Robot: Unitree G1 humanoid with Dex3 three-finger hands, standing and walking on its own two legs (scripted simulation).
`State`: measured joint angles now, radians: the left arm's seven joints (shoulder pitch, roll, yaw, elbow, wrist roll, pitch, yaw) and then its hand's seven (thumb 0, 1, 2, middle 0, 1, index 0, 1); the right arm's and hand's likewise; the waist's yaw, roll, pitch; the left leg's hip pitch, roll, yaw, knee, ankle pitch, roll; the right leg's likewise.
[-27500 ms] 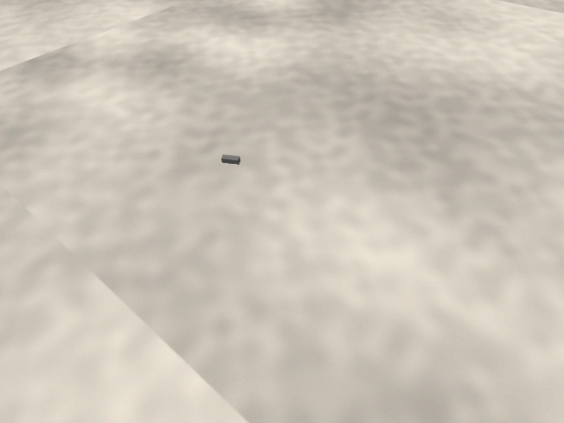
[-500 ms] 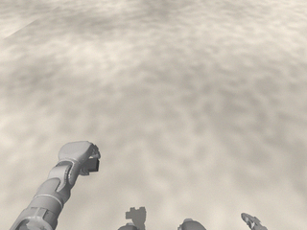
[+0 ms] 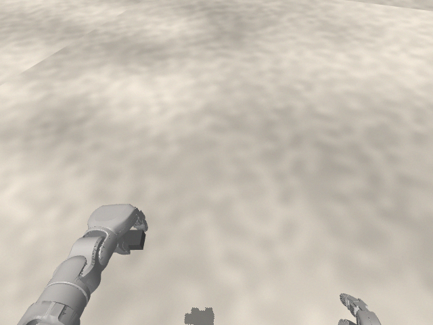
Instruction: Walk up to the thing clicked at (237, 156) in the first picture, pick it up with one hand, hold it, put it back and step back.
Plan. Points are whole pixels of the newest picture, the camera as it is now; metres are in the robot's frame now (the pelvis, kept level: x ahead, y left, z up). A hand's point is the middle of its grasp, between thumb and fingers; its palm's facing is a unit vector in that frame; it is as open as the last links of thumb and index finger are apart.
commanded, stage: hold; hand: left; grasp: from above
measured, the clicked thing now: (121, 240) +0.32 +0.23 -0.09
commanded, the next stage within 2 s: crouch in 1.42 s
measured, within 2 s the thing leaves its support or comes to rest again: neither
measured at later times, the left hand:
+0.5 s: hand (119, 244) +0.28 +0.21 -0.03, palm faces -0.46 -0.03 -0.89, open 6.6 cm
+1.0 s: hand (117, 242) +0.28 +0.21 -0.01, palm faces -0.46 -0.04 -0.89, open 6.6 cm
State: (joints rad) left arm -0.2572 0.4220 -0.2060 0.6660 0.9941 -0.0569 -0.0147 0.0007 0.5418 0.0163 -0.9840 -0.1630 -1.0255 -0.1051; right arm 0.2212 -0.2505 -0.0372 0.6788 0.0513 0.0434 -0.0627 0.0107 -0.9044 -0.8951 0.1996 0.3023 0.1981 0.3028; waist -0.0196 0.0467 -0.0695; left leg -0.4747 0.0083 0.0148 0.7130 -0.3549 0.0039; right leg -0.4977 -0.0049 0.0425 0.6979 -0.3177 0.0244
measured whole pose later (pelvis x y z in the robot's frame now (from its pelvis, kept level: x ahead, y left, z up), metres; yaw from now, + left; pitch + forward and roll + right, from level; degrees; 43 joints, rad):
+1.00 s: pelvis -0.01 +0.00 +0.02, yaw +0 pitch +1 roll +0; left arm -0.22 0.42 -0.22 0.57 0.97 -0.06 -0.07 0.00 0.52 0.07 -0.95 -0.23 -0.99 -0.17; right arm 0.17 -0.25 -0.01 0.66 0.07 0.06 -0.08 0.01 -0.91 -0.90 0.20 0.30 0.20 0.30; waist 0.00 0.06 -0.01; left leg -0.29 0.01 0.02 0.53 -0.26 0.00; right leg -0.33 -0.01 0.05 0.54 -0.24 0.02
